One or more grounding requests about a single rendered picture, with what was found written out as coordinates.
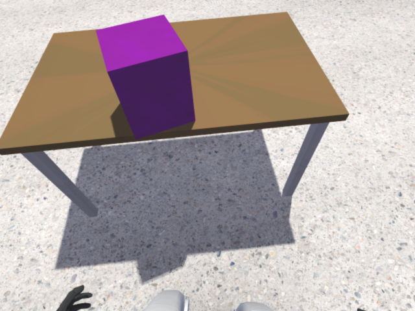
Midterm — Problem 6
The table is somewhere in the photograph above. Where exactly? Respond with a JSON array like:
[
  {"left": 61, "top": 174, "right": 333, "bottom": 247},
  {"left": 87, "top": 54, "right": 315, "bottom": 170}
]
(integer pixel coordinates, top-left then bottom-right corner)
[{"left": 0, "top": 12, "right": 349, "bottom": 217}]

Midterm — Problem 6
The left robot hand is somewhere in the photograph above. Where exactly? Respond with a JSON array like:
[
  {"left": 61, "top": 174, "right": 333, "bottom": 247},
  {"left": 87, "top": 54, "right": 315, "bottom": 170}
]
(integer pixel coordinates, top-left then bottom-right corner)
[{"left": 57, "top": 285, "right": 92, "bottom": 311}]

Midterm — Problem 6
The carton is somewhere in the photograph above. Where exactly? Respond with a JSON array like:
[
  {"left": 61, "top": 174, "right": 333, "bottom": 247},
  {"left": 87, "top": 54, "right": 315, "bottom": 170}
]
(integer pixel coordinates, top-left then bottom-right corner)
[{"left": 96, "top": 15, "right": 195, "bottom": 140}]

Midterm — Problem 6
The left robot thigh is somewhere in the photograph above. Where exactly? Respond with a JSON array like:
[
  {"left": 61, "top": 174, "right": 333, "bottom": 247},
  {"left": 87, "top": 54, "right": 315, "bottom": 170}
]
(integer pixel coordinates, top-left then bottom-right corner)
[{"left": 144, "top": 290, "right": 189, "bottom": 311}]

